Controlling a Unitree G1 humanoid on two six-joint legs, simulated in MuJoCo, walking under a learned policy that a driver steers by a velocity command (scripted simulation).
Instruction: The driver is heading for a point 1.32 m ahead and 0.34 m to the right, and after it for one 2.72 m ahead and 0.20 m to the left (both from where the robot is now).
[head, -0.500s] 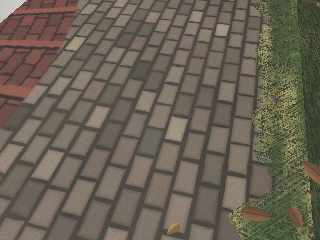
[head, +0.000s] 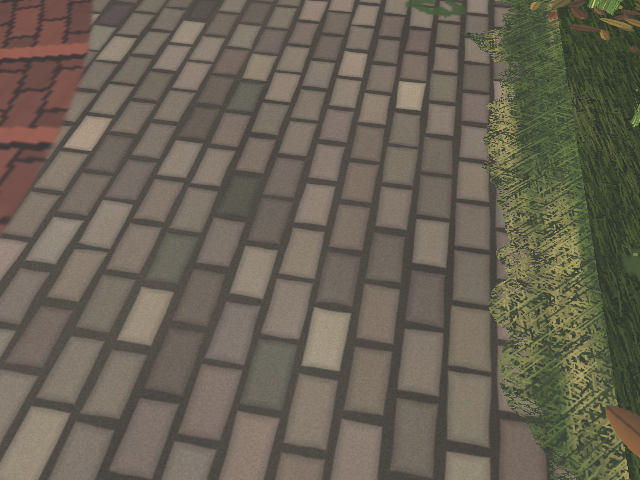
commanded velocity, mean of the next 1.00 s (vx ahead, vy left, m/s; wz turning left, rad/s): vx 0.50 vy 0.00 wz -0.02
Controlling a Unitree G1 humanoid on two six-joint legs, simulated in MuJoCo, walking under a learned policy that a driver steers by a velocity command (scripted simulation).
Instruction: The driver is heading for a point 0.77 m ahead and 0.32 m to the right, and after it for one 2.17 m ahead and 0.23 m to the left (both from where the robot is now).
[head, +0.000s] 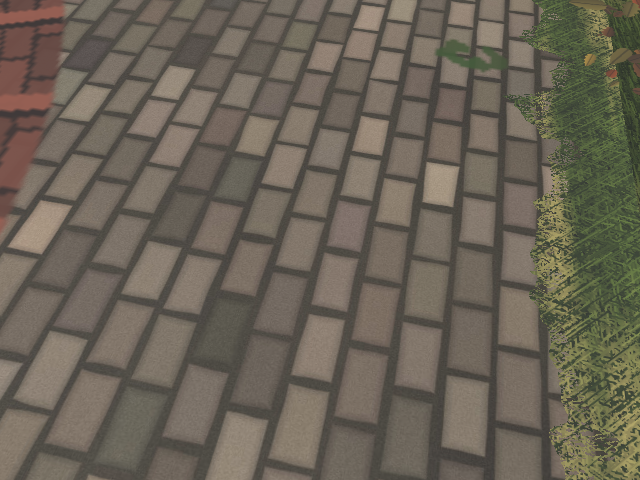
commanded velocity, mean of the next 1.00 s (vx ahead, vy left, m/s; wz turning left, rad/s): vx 0.50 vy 0.00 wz -0.51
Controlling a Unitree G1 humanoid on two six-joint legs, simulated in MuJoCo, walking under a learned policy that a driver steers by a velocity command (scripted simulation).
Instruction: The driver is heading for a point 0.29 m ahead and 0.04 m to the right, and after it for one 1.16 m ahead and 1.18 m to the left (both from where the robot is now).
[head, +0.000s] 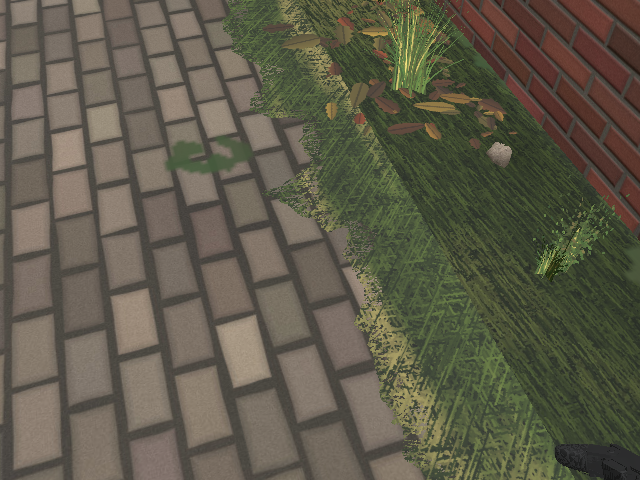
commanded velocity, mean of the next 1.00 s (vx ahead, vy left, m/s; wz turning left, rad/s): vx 0.17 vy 0.00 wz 0.20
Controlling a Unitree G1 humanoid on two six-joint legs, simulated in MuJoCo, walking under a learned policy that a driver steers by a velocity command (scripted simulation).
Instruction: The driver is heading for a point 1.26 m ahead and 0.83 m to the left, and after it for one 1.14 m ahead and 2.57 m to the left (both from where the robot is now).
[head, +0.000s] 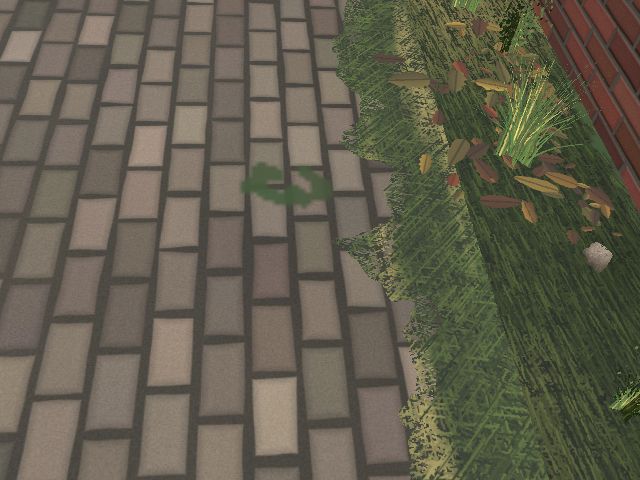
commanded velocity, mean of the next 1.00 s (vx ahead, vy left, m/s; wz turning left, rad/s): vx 0.00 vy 0.00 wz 0.59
